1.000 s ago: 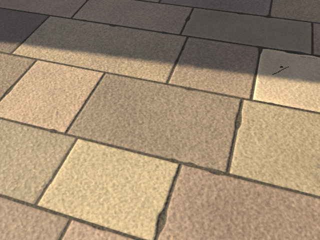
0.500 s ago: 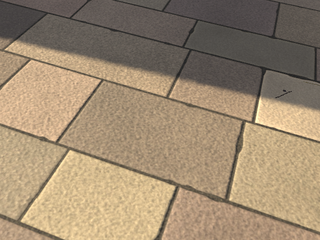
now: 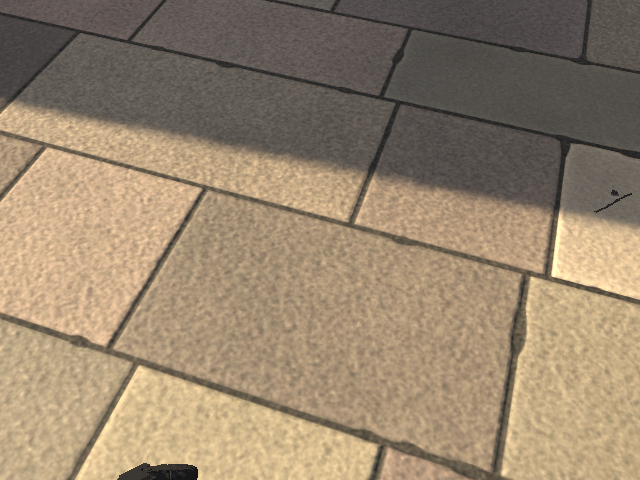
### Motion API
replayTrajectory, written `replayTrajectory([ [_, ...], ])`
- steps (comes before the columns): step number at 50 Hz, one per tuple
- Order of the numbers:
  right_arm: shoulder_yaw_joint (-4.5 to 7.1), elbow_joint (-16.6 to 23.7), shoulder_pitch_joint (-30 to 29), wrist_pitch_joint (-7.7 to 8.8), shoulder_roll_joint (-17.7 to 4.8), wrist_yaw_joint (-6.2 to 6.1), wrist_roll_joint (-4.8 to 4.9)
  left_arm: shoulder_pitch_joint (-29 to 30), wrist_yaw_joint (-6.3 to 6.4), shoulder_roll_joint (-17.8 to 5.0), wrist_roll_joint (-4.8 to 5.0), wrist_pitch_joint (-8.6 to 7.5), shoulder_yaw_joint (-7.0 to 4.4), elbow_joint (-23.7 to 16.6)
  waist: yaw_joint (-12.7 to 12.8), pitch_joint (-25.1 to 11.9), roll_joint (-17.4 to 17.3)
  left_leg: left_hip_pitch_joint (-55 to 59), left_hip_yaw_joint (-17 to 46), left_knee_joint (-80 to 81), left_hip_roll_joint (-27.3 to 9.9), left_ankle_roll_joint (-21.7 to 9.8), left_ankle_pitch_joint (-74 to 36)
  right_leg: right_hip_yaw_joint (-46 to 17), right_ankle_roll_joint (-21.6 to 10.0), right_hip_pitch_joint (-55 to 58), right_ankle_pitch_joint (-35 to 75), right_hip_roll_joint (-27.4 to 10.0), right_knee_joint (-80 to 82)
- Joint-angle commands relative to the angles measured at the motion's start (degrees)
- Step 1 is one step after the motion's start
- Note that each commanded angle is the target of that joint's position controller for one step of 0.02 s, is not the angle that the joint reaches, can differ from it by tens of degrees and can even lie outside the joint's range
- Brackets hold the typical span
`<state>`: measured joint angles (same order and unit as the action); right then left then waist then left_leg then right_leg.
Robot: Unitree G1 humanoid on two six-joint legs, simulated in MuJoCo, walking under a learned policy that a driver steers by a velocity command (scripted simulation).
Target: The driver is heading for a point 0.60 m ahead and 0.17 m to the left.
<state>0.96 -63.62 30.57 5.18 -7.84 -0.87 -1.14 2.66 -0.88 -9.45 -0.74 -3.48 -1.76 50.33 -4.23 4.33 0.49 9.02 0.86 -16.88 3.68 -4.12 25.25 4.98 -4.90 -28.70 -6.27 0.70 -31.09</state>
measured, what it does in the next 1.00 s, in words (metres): walks ahead, turning left: right foot, then left foot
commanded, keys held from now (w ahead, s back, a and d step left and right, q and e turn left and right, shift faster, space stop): w+q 0.72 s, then no key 0.28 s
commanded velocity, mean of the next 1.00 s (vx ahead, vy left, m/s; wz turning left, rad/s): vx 0.44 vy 0.00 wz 0.47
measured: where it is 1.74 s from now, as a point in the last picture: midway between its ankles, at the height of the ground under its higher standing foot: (218, 418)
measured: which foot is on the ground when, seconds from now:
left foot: down 0.00-0.02, up 0.04-0.54, down 0.56-1.00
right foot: up 0.00-0.00, down 0.02-0.58, up 0.60-1.00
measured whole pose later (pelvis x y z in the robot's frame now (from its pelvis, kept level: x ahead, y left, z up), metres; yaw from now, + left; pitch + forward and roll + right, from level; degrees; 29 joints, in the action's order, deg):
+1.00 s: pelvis +0.49 +0.14 +0.02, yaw +30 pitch +1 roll +1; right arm 2.8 -51.5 20.8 2.5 -13.5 -1.0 -0.8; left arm -5.7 -0.5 -13.1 -1.5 -1.4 -1.6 46.0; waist -3.2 4.2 2.9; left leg -0.8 3.8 -17.6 8.7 -7.0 16.8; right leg 2.0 -0.5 -33.6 -3.9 -2.6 -39.8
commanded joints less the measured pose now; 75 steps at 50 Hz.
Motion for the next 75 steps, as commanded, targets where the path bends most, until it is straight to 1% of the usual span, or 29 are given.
replayTrajectory([
  [1, 1.55, 5.17, -3.77, 0.50, -8.15, 0.35, 0.73, -26.81, 1.99, -12.87, -1.63, -1.54, -4.34, 3.63, 14.25, -14.30, -0.46, -19.30, 2.91, -33.75, -8.64, -3.73, -44.04, -11.61, -3.99, 35.77, -8.74, -9.34, 5.50],
  [2, 0.40, 6.64, 3.20, -0.16, -0.69, 0.43, 2.87, -27.61, 1.63, -17.40, -3.25, -1.40, -5.35, 2.60, 9.60, -21.37, 11.28, -38.36, -0.95, -54.39, 0.58, -1.78, 0.75, -38.56, -10.57, 48.85, -15.18, -26.43, 10.77],
  [3, 2.08, 6.75, 0.65, -0.77, -7.57, 0.17, 1.53, -22.53, 1.11, -14.00, -1.46, -0.64, -4.86, 1.69, 8.72, -19.58, 5.69, -42.48, 3.25, -60.40, -1.54, -2.96, 1.03, -45.24, -11.25, 42.74, -23.64, -25.49, 16.81],
  [5, 2.65, 8.71, -6.78, -1.11, -7.44, 0.68, 0.58, -14.03, 0.88, -7.01, -0.65, -1.35, -2.92, 0.56, 5.81, -5.57, 0.23, -42.92, 2.81, -56.76, -6.61, -3.00, -7.42, -27.82, -7.81, 26.60, -19.18, -21.20, 20.47],
  [8, 3.02, 9.32, -6.82, -3.08, -4.90, 1.89, -0.79, -17.28, 1.70, -4.06, -0.47, -2.72, -1.97, 3.16, 2.73, -2.68, 2.49, -38.74, 2.20, -52.67, -8.95, -2.07, -9.04, -13.75, -4.60, 18.61, -5.24, -16.83, 22.06],
  [13, 3.00, 13.94, -16.41, -4.86, -5.00, 3.27, -0.90, -21.80, 1.59, -6.51, -0.40, -4.08, -2.39, 4.15, 2.85, -0.45, 2.49, -47.22, 0.41, -47.05, -10.69, -0.52, -17.22, -3.69, -4.33, 19.92, 2.45, -16.06, 24.51],
  [22, 2.09, 20.83, -33.05, -4.26, -5.74, 4.99, -1.09, -28.80, 2.24, -9.35, -0.43, -3.20, -2.60, 5.60, 6.74, 2.04, 3.27, -44.90, -8.12, -21.65, -7.52, -1.97, -22.55, 7.97, -2.71, 30.70, 18.82, -16.45, 20.84],
  [25, 2.87, 20.70, -30.21, -4.28, -7.24, 4.53, -1.45, -28.72, 2.79, -11.48, -0.63, -1.92, -3.13, 5.74, 4.65, -0.73, 5.41, -38.46, -10.97, -19.16, -2.76, -4.91, -13.98, 10.84, -1.77, 35.47, 42.09, -17.14, 10.95],
  [27, 4.20, 17.76, -19.49, -3.71, -9.43, 3.83, -1.45, -27.96, 2.64, -13.25, -0.55, -0.61, -3.64, 5.16, 0.23, -7.09, 5.43, -26.59, -11.15, -15.27, 1.46, -7.52, -10.81, 11.56, -1.25, 34.60, 46.78, -17.11, -6.31],
  [28, 5.53, 14.92, -10.54, -3.22, -12.20, 3.02, -2.08, -27.03, 2.32, -13.08, -0.43, -0.30, -3.57, 4.06, -3.95, -12.11, 2.21, -13.13, -6.78, -10.98, 0.25, -9.57, -11.55, 12.21, 0.60, 26.12, 35.59, -15.95, -21.04],
  [29, 7.20, 15.10, -8.14, -3.05, -18.69, 2.23, -2.59, -27.99, 1.58, -6.99, 0.48, -0.46, -2.32, 0.40, -2.25, -17.52, -8.58, 4.55, 17.93, -9.50, -16.65, -15.43, -5.99, 11.51, 3.57, 3.26, -4.53, -9.83, -40.77],
  [30, 7.73, 16.42, -7.68, -3.78, -21.69, 2.09, -0.98, -23.69, 0.81, -9.32, 0.35, -1.22, -2.96, -3.34, -1.91, -21.05, -9.03, 9.25, 43.12, -0.06, -24.46, -20.57, -9.32, 0.06, 5.49, -10.00, -25.54, -0.35, -52.47],
  [31, 7.29, 15.58, -9.10, -4.27, -20.12, 1.69, -0.43, -16.85, 0.56, -10.11, 0.20, -1.74, -3.04, -4.87, -1.94, -13.20, -2.33, 4.99, 33.30, 1.22, -22.37, -18.22, -13.46, -5.19, 4.82, -16.09, -18.88, -4.19, -51.69],
  [33, 5.93, 15.84, -14.75, -3.58, -14.90, 1.19, 0.29, -18.33, 0.69, -8.83, 0.04, -2.43, -2.55, -3.77, 2.93, -5.05, 1.10, -8.73, 20.56, 2.11, -17.11, -13.52, -26.88, -5.57, 4.42, -10.84, -11.53, -7.93, -41.66],
  [36, 4.84, 16.30, -15.97, -1.88, -12.51, 0.99, 1.36, -20.55, 0.30, -8.35, -2.21, 0.57, -2.55, -3.72, 6.21, -5.91, -0.57, -15.39, 13.99, 2.95, -12.00, -12.06, -37.24, -5.74, 6.35, -3.98, -11.01, -8.57, -36.03],
  [40, 4.72, 15.12, -11.27, -1.09, -14.01, 0.94, 1.11, -16.80, 0.18, -7.61, -1.70, 1.98, -2.14, -5.07, 5.58, -4.54, -2.06, -16.31, 7.87, 0.86, -9.98, -8.73, -60.51, -3.28, 7.57, -5.53, -5.37, -6.94, -28.97],
  [47, 3.43, 13.94, -6.31, -2.23, -12.78, -0.19, 0.52, -7.07, 0.36, -7.59, -0.65, 1.72, -0.79, -8.01, 1.13, -4.58, -5.28, -8.37, 6.61, -2.13, -9.71, -3.96, -64.67, -1.90, 4.92, -5.34, 4.29, -3.20, -11.23],
  [52, 3.24, 13.68, -9.34, -2.19, -13.88, -1.01, 0.22, -16.33, 1.45, -10.11, -0.75, 0.14, -1.29, -4.43, 5.38, -5.62, -5.49, -7.26, 8.78, -12.20, -10.91, -2.64, -70.03, -2.35, 0.94, 8.79, 1.23, 0.60, 0.96],
  [53, 3.23, 13.77, -11.13, -1.96, -14.24, -0.89, 0.91, -21.37, 1.83, -10.08, -0.96, -0.74, -1.36, -2.78, 8.65, -6.92, -3.49, -8.71, 7.77, -18.90, -9.14, -1.80, -65.24, -3.16, -0.02, 16.00, 10.46, -0.67, 8.53],
  [54, 2.63, 15.40, -11.04, -1.39, -12.82, -0.69, 1.53, -26.65, 2.35, -12.77, -1.34, -1.52, -1.73, -1.71, 9.76, -12.68, 1.80, -15.61, 6.59, -29.67, -5.50, -0.56, -45.70, -11.85, -2.29, 28.44, 37.81, -10.42, 6.26],
  [55, 2.01, 13.46, 0.44, -2.16, -7.53, -0.65, 3.20, -24.93, 2.05, -15.02, -0.65, -1.01, -1.92, -2.26, 4.07, -20.19, 13.91, -25.82, 3.83, -45.31, 3.95, 2.02, 7.37, -26.99, -13.89, 39.62, 66.82, -25.75, 2.27],
  [56, 2.58, 11.37, 0.08, -3.45, -11.61, -0.96, 1.36, -23.34, 1.34, -12.32, 1.11, -0.19, -1.36, -2.88, 4.56, -20.78, 6.84, -27.48, 6.41, -49.28, 3.97, 1.59, 10.85, -30.52, -15.99, 33.86, 56.12, -25.15, 6.37],
  [57, 2.77, 11.04, -3.84, -4.23, -11.87, -0.84, 0.21, -18.68, 1.21, -9.50, 1.17, 0.05, -0.54, -3.50, 3.64, -13.39, 2.52, -28.44, 7.49, -50.33, 2.13, 2.07, 7.66, -25.84, -14.39, 26.51, 42.41, -22.09, 9.46],
  [59, 2.33, 11.43, -8.44, -5.44, -10.44, -0.19, -0.41, -13.22, 1.75, -6.10, 0.37, 0.62, 0.96, -3.84, 2.11, -6.43, 2.70, -26.65, 6.60, -42.41, -1.01, 3.15, 3.79, -18.05, -9.22, 16.70, 24.94, -16.21, 15.04],
  [61, 1.72, 9.84, -6.85, -6.89, -8.93, 0.11, -0.42, -13.08, 2.10, -7.47, -0.33, 1.07, 0.84, -2.53, 1.11, -5.99, 6.59, -21.46, 3.28, -34.78, -1.05, 4.30, 2.04, -12.85, -6.26, 12.45, 16.16, -11.78, 16.71],
  [68, 0.92, 7.17, -10.54, -7.81, -8.36, -0.58, 0.23, -14.85, 1.98, -10.86, -0.09, 2.85, -0.22, -0.09, 2.86, -5.55, 7.05, -17.66, -0.87, -16.39, -2.22, 3.54, -5.15, -15.54, -4.24, 10.51, -16.75, -11.30, 20.25],
  [72, 0.35, 6.01, -10.72, -5.94, -9.69, -0.86, -0.68, -16.67, 1.87, -9.06, 0.73, 3.88, -0.22, 1.08, 3.98, -0.81, 0.31, -18.11, 7.83, -1.81, -8.36, 0.24, -6.00, -13.36, 2.47, 6.67, -21.89, -7.56, 18.79],
  [73, 0.17, 5.22, -12.03, -5.48, -9.46, -0.81, 0.09, -16.48, 1.59, -8.08, 0.95, 3.93, -0.17, 1.31, 5.29, 1.42, -4.28, -26.43, 9.46, 0.54, -9.24, -0.17, -0.66, -10.28, 2.86, 12.44, -15.25, -5.01, 16.38],
  [75, -0.35, 4.70, -13.84, -4.20, -8.34, -0.93, 0.52, -18.51, 1.31, -7.05, 0.47, 3.56, 0.07, 3.21, 6.90, -0.29, -6.01, -30.89, 9.74, 4.09, -9.59, 1.20, -0.41, -9.28, 2.41, 22.00, -5.93, -4.76, 12.17],
])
